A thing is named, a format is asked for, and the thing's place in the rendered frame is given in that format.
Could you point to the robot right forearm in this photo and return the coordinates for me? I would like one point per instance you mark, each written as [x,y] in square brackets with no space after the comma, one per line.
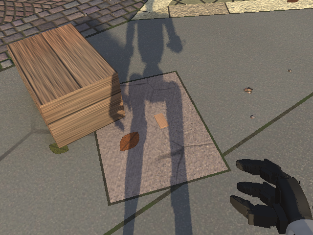
[300,227]

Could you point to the right robot hand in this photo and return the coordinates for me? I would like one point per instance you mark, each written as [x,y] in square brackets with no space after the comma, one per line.
[285,204]

